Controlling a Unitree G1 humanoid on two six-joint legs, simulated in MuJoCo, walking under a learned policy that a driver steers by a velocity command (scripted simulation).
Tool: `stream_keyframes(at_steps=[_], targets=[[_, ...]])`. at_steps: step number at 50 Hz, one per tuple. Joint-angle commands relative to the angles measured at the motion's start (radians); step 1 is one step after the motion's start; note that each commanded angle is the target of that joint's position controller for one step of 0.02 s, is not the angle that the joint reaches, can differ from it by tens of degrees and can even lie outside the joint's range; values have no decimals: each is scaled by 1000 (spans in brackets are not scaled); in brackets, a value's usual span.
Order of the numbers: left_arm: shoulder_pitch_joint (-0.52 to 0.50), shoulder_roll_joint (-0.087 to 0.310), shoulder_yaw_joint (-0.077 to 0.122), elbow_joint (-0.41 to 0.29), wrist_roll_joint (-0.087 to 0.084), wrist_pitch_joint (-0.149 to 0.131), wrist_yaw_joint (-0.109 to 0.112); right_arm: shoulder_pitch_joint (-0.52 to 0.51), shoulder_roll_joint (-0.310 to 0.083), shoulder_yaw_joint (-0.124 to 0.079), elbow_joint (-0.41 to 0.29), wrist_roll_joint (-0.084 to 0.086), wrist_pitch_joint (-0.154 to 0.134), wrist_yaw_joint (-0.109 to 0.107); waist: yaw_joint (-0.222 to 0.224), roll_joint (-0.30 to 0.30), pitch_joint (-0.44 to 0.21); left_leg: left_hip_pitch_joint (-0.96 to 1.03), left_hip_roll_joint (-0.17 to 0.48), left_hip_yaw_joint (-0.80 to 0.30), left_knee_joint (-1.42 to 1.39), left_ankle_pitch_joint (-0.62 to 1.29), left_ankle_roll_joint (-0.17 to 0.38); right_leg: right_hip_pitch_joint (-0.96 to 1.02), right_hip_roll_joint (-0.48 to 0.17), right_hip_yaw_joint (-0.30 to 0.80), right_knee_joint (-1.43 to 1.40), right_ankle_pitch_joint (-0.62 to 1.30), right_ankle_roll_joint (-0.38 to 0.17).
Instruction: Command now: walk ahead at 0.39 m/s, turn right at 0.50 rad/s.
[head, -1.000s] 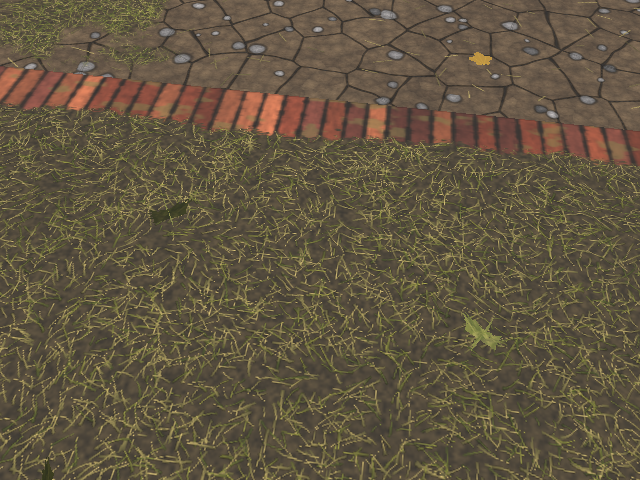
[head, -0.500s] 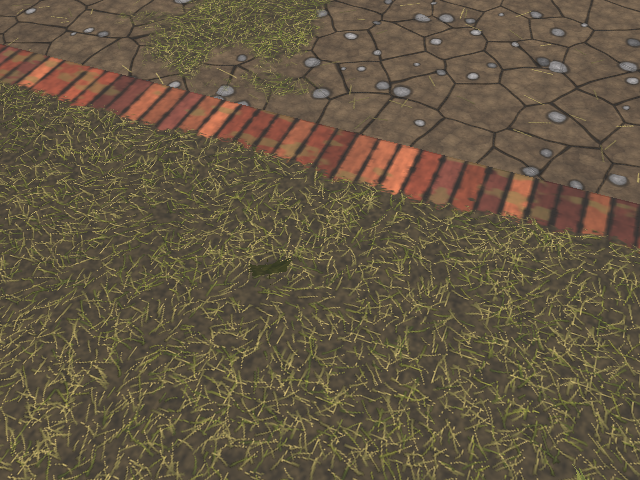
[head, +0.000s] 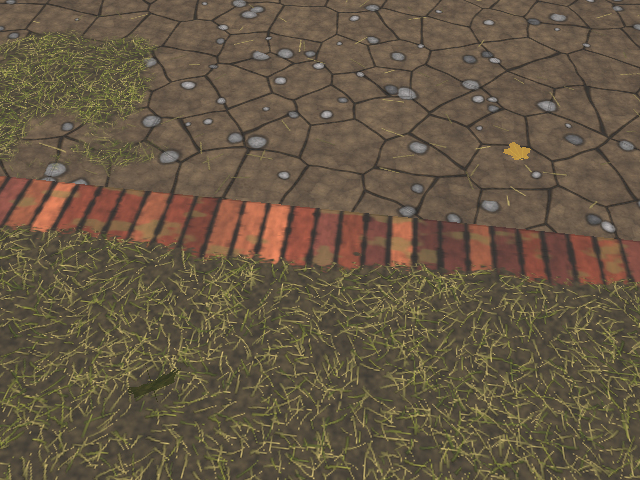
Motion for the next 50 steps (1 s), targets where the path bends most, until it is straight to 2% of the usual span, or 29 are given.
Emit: stream_keyframes(at_steps=[1,4,7,9,10,11,12,13,14,15,16,17,18,19,21,23,28,31,34,35,36,37,38,39,40,42,46,48,50], targets=[[4,-4,-6,-71,10,-7,-15,-117,-135,-27,-70,0,-11,-17,48,117,49,-47,255,-58,-111,457,150,19,-18,-7,-160,152,5],[-92,-15,-10,-116,16,-9,-42,-93,-172,-33,-57,11,8,-31,11,120,33,-24,255,6,-55,533,127,106,13,-78,-326,229,-6],[-114,26,7,-160,16,1,-61,-93,-207,-44,-51,37,30,-37,18,143,8,70,294,7,40,577,99,133,35,-99,-400,121,-44],[-29,69,31,-155,22,4,-63,-113,-223,-53,-58,54,46,-44,71,149,-45,94,282,23,209,699,69,251,92,-141,-470,60,-85],[84,113,56,-125,24,1,-55,-108,-202,-47,-60,54,52,-46,125,108,-103,62,230,47,390,663,35,405,141,-154,-554,139,-116],[156,206,84,-122,25,4,-30,-50,-163,-32,-72,19,50,-42,141,-50,-170,-139,159,63,679,336,-33,639,25,18,-560,554,-174],[94,298,84,-166,41,7,-16,76,-57,5,-100,-29,41,-25,15,-265,-276,-511,-15,-16,1053,-525,-102,917,-243,451,-520,894,-384],[111,236,69,-202,41,3,-27,43,-144,-4,-88,-2,34,-12,100,-130,-462,-527,-14,-233,1153,-506,-87,923,-285,582,-619,689,-431],[60,184,54,-204,35,-2,-33,-59,-174,-14,-114,30,41,-11,104,-49,-354,-582,19,-239,1142,-399,-68,841,-233,471,-651,526,-379],[16,148,45,-198,16,2,-29,-94,-156,-10,-120,22,51,-22,76,20,-244,-600,53,-227,1064,-316,-64,715,-178,385,-670,391,-319],[-25,122,36,-204,9,9,-23,-108,-155,-11,-115,9,64,-35,51,35,-178,-569,78,-229,992,-265,-66,594,-140,336,-696,314,-284],[-56,118,33,-212,17,14,-17,-95,-161,-16,-116,7,79,-41,18,10,-153,-499,84,-230,942,-232,-64,487,-110,306,-721,278,-267],[-69,122,35,-218,28,15,-14,-78,-156,-17,-112,2,86,-41,2,-8,-159,-446,73,-216,905,-196,-63,426,-82,292,-746,200,-261],[-73,123,36,-220,30,13,-10,-71,-142,-15,-110,1,88,-40,-2,-22,-163,-426,67,-209,852,-171,-65,401,-64,284,-768,102,-261],[-61,127,39,-220,22,9,3,-104,-126,-10,-118,1,85,-41,14,-40,-154,-432,58,-211,735,-135,-71,386,-45,308,-808,-140,-264],[-48,134,42,-219,16,8,16,-148,-121,-7,-131,4,77,-38,31,-66,-137,-442,50,-222,630,-106,-75,395,-46,347,-827,-259,-258],[-3,150,48,-206,10,13,24,-211,-121,-8,-147,13,43,-21,65,-86,-106,-387,15,-219,440,-88,-69,403,-38,398,-816,-343,-236],[18,131,38,-195,11,18,16,-193,-115,-6,-144,21,23,-8,68,-103,-94,-298,8,-188,357,-100,-47,387,-43,407,-800,-376,-231],[6,93,19,-186,12,25,9,-104,-94,-7,-118,18,5,-1,5,-79,-66,-84,13,-152,181,-47,-1,282,7,380,-740,-444,-185],[-10,56,7,-192,13,25,9,-31,-114,-13,-101,12,2,-5,-26,-41,-65,22,82,-212,130,-90,24,199,50,338,-648,-450,-145],[-22,-23,-15,-199,13,19,10,78,-165,-21,-81,-5,1,-10,-48,119,-80,120,269,-436,15,-260,80,85,161,183,-329,-407,-75],[-44,18,-4,-250,-8,-1,10,94,-269,-50,-65,-28,4,2,-21,314,35,116,399,-786,-110,-537,193,-177,214,86,-182,-383,-68],[-55,88,13,-235,-9,-17,9,48,-233,-48,-80,-9,-1,-1,-11,252,102,89,416,-808,-120,-585,222,-249,151,136,-73,-301,-63],[-43,106,20,-213,-5,-24,2,19,-182,-34,-89,9,-2,-8,4,209,104,106,372,-721,-107,-512,195,-269,137,140,-42,-213,-57],[-28,95,20,-191,6,-24,-2,3,-159,-25,-98,15,2,-10,16,185,75,117,328,-636,-104,-428,167,-244,118,110,-33,-158,-45],[-54,66,15,-187,19,-31,-9,3,-147,-14,-91,13,5,-12,12,175,68,85,278,-515,-131,-256,148,-195,79,49,-39,-34,-22],[-130,11,-2,-197,16,-35,-12,67,-132,-3,-56,15,10,-13,-24,177,61,54,224,-348,-150,-1,146,-116,46,-35,-145,112,8],[-203,-13,-11,-217,14,-44,-19,109,-131,2,-35,22,19,-12,-53,183,74,36,206,-312,-141,83,143,-47,51,-56,-280,156,16],[-252,-29,-16,-225,13,-55,-32,123,-145,2,-22,22,34,-16,-64,184,94,5,186,-277,-98,226,134,51,84,-78,-414,174,24]])
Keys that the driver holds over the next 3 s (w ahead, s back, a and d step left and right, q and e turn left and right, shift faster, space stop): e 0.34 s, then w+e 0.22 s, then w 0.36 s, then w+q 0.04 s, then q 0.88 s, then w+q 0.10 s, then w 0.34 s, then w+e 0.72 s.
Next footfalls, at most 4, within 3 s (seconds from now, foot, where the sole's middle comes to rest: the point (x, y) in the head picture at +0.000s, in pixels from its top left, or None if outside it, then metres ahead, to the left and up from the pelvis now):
0.22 right None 0.25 -0.15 -0.78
0.70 left None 0.31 0.06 -0.78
1.14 right None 0.45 -0.29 -0.78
1.54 left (331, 477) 0.51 -0.03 -0.78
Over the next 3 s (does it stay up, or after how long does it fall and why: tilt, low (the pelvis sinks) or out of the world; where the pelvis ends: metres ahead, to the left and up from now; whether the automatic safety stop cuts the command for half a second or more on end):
stays up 0.89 -0.07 -0.04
